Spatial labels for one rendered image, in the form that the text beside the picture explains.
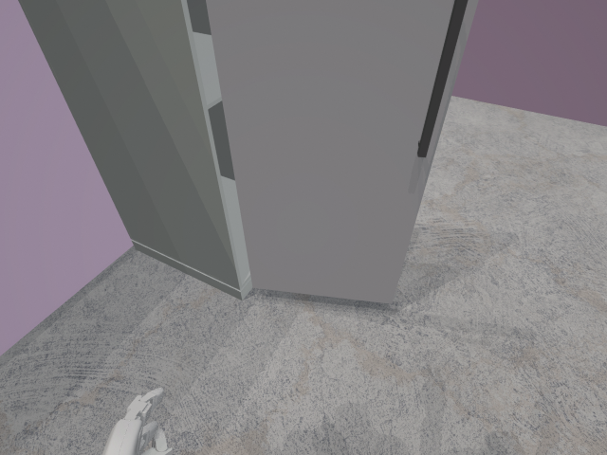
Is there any handle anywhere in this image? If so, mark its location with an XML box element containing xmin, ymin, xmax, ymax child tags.
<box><xmin>417</xmin><ymin>0</ymin><xmax>468</xmax><ymax>157</ymax></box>

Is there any fridge door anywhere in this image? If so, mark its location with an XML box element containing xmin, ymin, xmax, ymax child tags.
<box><xmin>206</xmin><ymin>0</ymin><xmax>479</xmax><ymax>304</ymax></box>

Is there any robot left hand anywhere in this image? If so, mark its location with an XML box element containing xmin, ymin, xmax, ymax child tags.
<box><xmin>102</xmin><ymin>388</ymin><xmax>173</xmax><ymax>455</ymax></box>

